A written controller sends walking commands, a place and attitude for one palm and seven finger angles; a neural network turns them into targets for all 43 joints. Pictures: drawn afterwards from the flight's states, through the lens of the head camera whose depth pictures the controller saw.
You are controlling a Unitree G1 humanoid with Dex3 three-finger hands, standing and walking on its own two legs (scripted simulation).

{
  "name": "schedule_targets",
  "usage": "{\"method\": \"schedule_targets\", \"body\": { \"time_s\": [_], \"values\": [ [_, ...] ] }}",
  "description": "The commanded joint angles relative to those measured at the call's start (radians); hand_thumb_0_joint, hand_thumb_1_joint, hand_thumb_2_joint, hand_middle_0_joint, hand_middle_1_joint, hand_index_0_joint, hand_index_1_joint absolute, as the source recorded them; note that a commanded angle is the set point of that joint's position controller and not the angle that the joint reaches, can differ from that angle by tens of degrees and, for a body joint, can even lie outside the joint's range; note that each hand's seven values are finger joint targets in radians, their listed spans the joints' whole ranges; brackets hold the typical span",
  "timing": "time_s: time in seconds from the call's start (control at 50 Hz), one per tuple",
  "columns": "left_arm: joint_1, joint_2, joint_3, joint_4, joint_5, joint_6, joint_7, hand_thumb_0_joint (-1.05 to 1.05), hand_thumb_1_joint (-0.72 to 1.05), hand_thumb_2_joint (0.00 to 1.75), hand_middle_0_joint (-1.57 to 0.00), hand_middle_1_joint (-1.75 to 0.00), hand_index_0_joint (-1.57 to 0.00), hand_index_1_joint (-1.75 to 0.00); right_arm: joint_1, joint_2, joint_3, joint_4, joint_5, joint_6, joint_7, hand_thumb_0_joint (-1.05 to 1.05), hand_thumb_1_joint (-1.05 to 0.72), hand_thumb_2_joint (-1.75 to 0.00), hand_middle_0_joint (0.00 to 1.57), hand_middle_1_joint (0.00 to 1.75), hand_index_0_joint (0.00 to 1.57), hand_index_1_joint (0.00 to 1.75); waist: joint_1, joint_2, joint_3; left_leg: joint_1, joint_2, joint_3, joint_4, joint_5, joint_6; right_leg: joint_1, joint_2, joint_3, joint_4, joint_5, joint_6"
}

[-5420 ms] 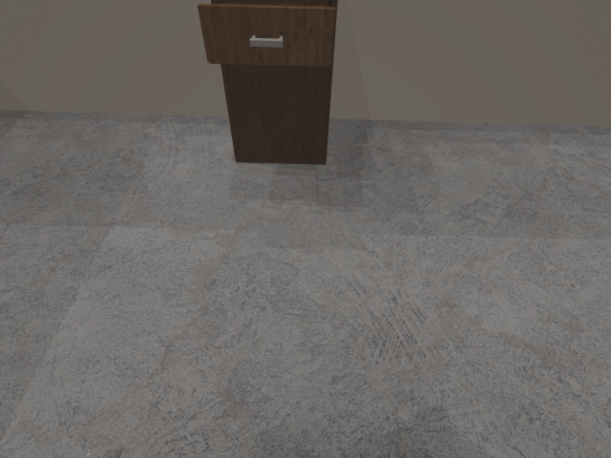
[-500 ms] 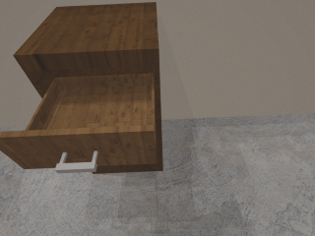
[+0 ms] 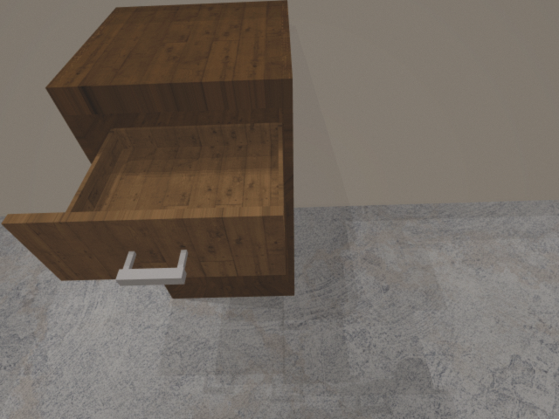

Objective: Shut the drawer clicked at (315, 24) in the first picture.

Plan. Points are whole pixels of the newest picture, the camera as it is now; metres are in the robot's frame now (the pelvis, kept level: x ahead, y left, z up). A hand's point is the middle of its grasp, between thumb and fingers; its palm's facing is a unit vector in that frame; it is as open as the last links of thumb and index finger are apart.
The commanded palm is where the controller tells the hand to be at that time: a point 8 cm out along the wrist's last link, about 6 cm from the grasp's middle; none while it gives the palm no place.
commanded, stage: come to a stop and stand still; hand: left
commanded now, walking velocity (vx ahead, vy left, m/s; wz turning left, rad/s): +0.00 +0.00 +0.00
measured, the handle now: (154, 266) +0.35 +0.24 -0.01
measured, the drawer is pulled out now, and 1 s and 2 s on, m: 0.29 0.29 0.29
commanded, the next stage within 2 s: look again from close up in 0.34 s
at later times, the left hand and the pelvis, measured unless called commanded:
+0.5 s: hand out of the picture -0.03 +0.14 -0.17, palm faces +0.03 -0.99 -0.17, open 7.4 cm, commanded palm none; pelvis -0.01 -0.01 +0.00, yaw +0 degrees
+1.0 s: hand out of the picture +0.00 +0.21 -0.18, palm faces +0.02 -0.98 -0.19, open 7.4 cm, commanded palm none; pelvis +0.00 +0.04 +0.00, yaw +0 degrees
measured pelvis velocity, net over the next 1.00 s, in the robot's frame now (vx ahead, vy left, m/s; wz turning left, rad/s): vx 0.00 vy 0.04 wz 0.00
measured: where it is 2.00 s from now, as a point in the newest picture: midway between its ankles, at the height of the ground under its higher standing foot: outside the picture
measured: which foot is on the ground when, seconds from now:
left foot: down 0.00-1.00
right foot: down 0.00-1.00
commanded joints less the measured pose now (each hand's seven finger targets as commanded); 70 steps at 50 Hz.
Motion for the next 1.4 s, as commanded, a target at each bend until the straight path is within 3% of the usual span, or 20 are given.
{"method": "schedule_targets", "body": {
  "time_s": [0.0, 0.16, 0.4, 0.42, 0.44, 0.46, 0.48, 0.5, 0.54, 0.56, 0.58, 0.64, 0.74, 1.0, 1.06, 1.1, 1.18, 1.24, 1.3, 1.38],
  "values": [
    [0.01, 0.118, 0.011, -0.037, -0.007, -0.021, 0.008, 0.0, 0.9, 0.9, -0.2, -0.3, -0.2, -0.3, 0.085, -0.053, 0.006, 0.001, -0.001, -0.008, 0.005, 0.0, -0.9, -0.9, 0.2, 0.3, 0.2, 0.3, -0.032, -0.127, 0.011, 0.102, 0.069, -0.09, -0.07, 0.048, 0.007, -0.13, -0.128, 0.154, -0.217, 0.125, -0.018],
    [0.072, 0.097, 0.012, -0.013, -0.007, -0.018, 0.006, 0.0, 0.9, 0.9, -0.2, -0.3, -0.2, -0.3, 0.116, -0.039, 0.016, 0.033, -0.004, -0.011, 0.004, 0.0, -0.9, -0.9, 0.2, 0.3, 0.2, 0.3, -0.012, -0.054, 0.077, 0.062, 0.072, -0.099, -0.102, -0.004, 0.012, -0.153, -0.097, 0.141, -0.274, -0.068, -0.006],
    [0.109, 0.059, 0.012, 0.0, -0.012, -0.025, 0.008, 0.0, 0.9, 0.9, -0.2, -0.3, -0.2, -0.3, 0.202, -0.008, 0.02, 0.056, -0.005, -0.025, -0.005, 0.0, -0.9, -0.9, 0.2, 0.3, 0.2, 0.3, -0.009, -0.035, 0.051, 0.025, 0.079, -0.106, -0.102, 0.038, 0.012, -0.096, -0.091, 0.113, -0.23, 0.033, -0.013],
    [0.176, 0.09, 0.002, 0.014, 0.009, -0.056, 0.043, 0.0, 0.9, 0.9, -0.2, -0.3, -0.2, -0.3, 0.064, -0.041, 0.025, -0.016, -0.005, -0.047, 0.009, 0.0, -0.9, -0.9, 0.2, 0.3, 0.2, 0.3, 0.043, -0.037, 0.074, -0.116, 0.077, -0.061, 0.159, 0.0, -0.021, -0.063, -0.176, 0.197, -0.192, 0.557, 0.042],
    [0.127, 0.142, 0.01, -0.034, 0.004, -0.068, 0.034, 0.0, 0.9, 0.9, -0.2, -0.3, -0.2, -0.3, 0.155, 0.013, 0.026, -0.045, -0.004, -0.029, 0.015, 0.0, -0.9, -0.9, 0.2, 0.3, 0.2, 0.3, -0.035, -0.049, -0.032, -0.11, 0.042, -0.102, 0.189, -0.155, -0.002, -0.024, -0.228, 0.221, -0.201, 0.388, -0.025],
    [0.083, 0.16, 0.019, -0.063, 0.006, -0.075, 0.029, 0.0, 0.9, 0.9, -0.2, -0.3, -0.2, -0.3, 0.175, 0.003, 0.026, -0.045, -0.011, -0.024, 0.022, 0.0, -0.9, -0.9, 0.2, 0.3, 0.2, 0.3, -0.034, -0.036, -0.089, -0.086, 0.034, -0.097, 0.193, -0.132, -0.003, -0.002, -0.224, 0.198, -0.19, 0.364, -0.075],
    [0.064, 0.144, 0.018, -0.076, 0.002, -0.075, 0.026, 0.0, 0.9, 0.9, -0.2, -0.3, -0.2, -0.3, 0.208, 0.006, 0.025, -0.048, -0.007, -0.025, 0.021, 0.0, -0.9, -0.9, 0.2, 0.3, 0.2, 0.3, -0.049, -0.098, -0.105, -0.049, 0.026, -0.089, 0.163, -0.106, 0.002, -0.028, -0.191, 0.171, -0.176, 0.227, -0.087],
    [0.052, 0.117, 0.017, -0.08, 0.0, -0.076, 0.025, 0.0, 0.9, 0.9, -0.2, -0.3, -0.2, -0.3, 0.227, 0.002, 0.028, -0.044, -0.008, -0.033, 0.019, 0.0, -0.9, -0.9, 0.2, 0.3, 0.2, 0.3, -0.055, -0.12, -0.086, -0.027, 0.019, -0.096, 0.113, -0.05, 0.004, -0.052, -0.168, 0.155, -0.156, 0.216, -0.085],
    [0.053, 0.088, 0.011, -0.083, -0.006, -0.065, 0.021, 0.0, 0.9, 0.9, -0.2, -0.3, -0.2, -0.3, 0.248, -0.013, 0.03, -0.04, -0.009, -0.043, 0.014, 0.0, -0.9, -0.9, 0.2, 0.3, 0.2, 0.3, -0.048, -0.076, -0.01, -0.025, 0.047, -0.131, 0.04, 0.028, 0.02, -0.106, -0.11, 0.118, -0.119, 0.127, -0.059],
    [0.06, 0.08, 0.008, -0.084, -0.004, -0.053, 0.02, 0.0, 0.9, 0.9, -0.2, -0.3, -0.2, -0.3, 0.235, -0.017, 0.034, -0.037, -0.013, -0.051, 0.013, 0.0, -0.9, -0.9, 0.2, 0.3, 0.2, 0.3, -0.029, 0.035, 0.019, -0.058, 0.063, -0.15, 0.006, 0.087, 0.026, -0.091, -0.087, 0.09, -0.086, 0.107, -0.049],
    [0.074, 0.08, 0.006, -0.082, -0.004, -0.045, 0.017, 0.0, 0.9, 0.9, -0.2, -0.3, -0.2, -0.3, 0.216, -0.025, 0.038, -0.043, -0.011, -0.051, 0.01, 0.0, -0.9, -0.9, 0.2, 0.3, 0.2, 0.3, -0.015, 0.056, 0.051, -0.11, 0.075, -0.182, -0.019, 0.082, 0.039, -0.066, -0.064, 0.08, -0.072, 0.074, -0.033],
    [0.09, 0.072, 0.0, -0.076, -0.006, -0.035, 0.013, 0.0, 0.9, 0.9, -0.2, -0.3, -0.2, -0.3, 0.194, -0.048, 0.036, -0.059, -0.01, -0.049, 0.007, 0.0, -0.9, -0.9, 0.2, 0.3, 0.2, 0.3, -0.004, -0.012, 0.066, -0.135, 0.073, -0.198, -0.061, 0.002, 0.051, -0.05, -0.056, 0.078, -0.075, 0.039, -0.024],
    [0.08, 0.081, -0.001, -0.089, -0.004, -0.029, 0.008, 0.0, 0.9, 0.9, -0.2, -0.3, -0.2, -0.3, 0.178, -0.068, 0.036, -0.054, -0.011, -0.048, 0.009, 0.0, -0.9, -0.9, 0.2, 0.3, 0.2, 0.3, -0.003, -0.045, 0.072, -0.123, 0.069, -0.213, -0.108, -0.055, 0.056, -0.049, -0.062, 0.066, -0.079, 0.037, -0.013],
    [0.089, 0.097, -0.003, -0.063, -0.004, -0.03, 0.007, 0.0, 0.9, 0.9, -0.2, -0.3, -0.2, -0.3, 0.144, -0.083, 0.038, -0.026, -0.004, -0.055, 0.006, 0.0, -0.9, -0.9, 0.2, 0.3, 0.2, 0.3, -0.003, -0.015, 0.019, -0.018, 0.065, -0.181, -0.103, 0.112, 0.055, -0.015, -0.084, 0.064, -0.099, 0.141, 0.007],
    [0.093, 0.095, -0.001, -0.053, 0.003, -0.025, 0.001, 0.0, 0.9, 0.9, -0.2, -0.3, -0.2, -0.3, 0.15, -0.092, 0.034, -0.012, -0.006, -0.045, 0.009, 0.0, -0.9, -0.9, 0.2, 0.3, 0.2, 0.3, -0.01, -0.011, 0.031, -0.031, 0.078, -0.217, -0.147, -0.126, 0.07, -0.035, -0.065, 0.02, -0.069, -0.013, 0.006],
    [0.098, 0.082, -0.002, -0.055, 0.01, -0.022, -0.004, 0.0, 0.9, 0.9, -0.2, -0.3, -0.2, -0.3, 0.147, -0.11, 0.025, -0.016, -0.009, -0.038, 0.011, 0.0, -0.9, -0.9, 0.2, 0.3, 0.2, 0.3, -0.011, 0.039, 0.076, -0.072, 0.099, -0.267, -0.197, -0.291, 0.088, -0.077, -0.047, -0.013, -0.028, -0.087, 0.005],
    [0.116, 0.07, 0.0, -0.054, 0.014, -0.029, -0.01, 0.0, 0.9, 0.9, -0.2, -0.3, -0.2, -0.3, 0.157, -0.105, 0.018, -0.019, -0.011, -0.038, 0.01, 0.0, -0.9, -0.9, 0.2, 0.3, 0.2, 0.3, -0.007, 0.03, 0.096, -0.083, 0.114, -0.318, -0.196, -0.318, 0.122, -0.109, -0.039, -0.03, 0.003, -0.094, -0.004],
    [0.157, 0.068, 0.001, -0.037, 0.009, -0.042, -0.011, 0.0, 0.9, 0.9, -0.2, -0.3, -0.2, -0.3, 0.158, -0.088, 0.019, -0.019, -0.01, -0.049, 0.01, 0.0, -0.9, -0.9, 0.2, 0.3, 0.2, 0.3, 0.001, -0.003, 0.06, -0.069, 0.086, -0.255, -0.103, -0.15, 0.117, -0.064, -0.06, -0.003, -0.028, -0.021, -0.016],
    [0.198, 0.092, 0.012, -0.019, 0.005, -0.052, -0.006, 0.0, 0.9, 0.9, -0.2, -0.3, -0.2, -0.3, 0.152, -0.059, 0.023, -0.02, -0.008, -0.062, 0.008, 0.0, -0.9, -0.9, 0.2, 0.3, 0.2, 0.3, 0.008, -0.101, 0.017, -0.084, 0.027, -0.143, 0.047, 0.052, 0.093, 0.02, -0.108, 0.055, -0.047, 0.143, -0.038],
    [0.272, 0.137, 0.033, 0.006, 0.005, -0.055, 0.005, 0.0, 0.9, 0.9, -0.2, -0.3, -0.2, -0.3, 0.092, -0.015, 0.026, -0.044, -0.012, -0.064, 0.01, 0.0, -0.9, -0.9, 0.2, 0.3, 0.2, 0.3, 0.032, -0.251, 0.04, -0.265, -0.04, -0.021, 0.247, -0.141, 0.053, 0.155, -0.234, 0.199, -0.087, 0.459, -0.12]
  ]
}}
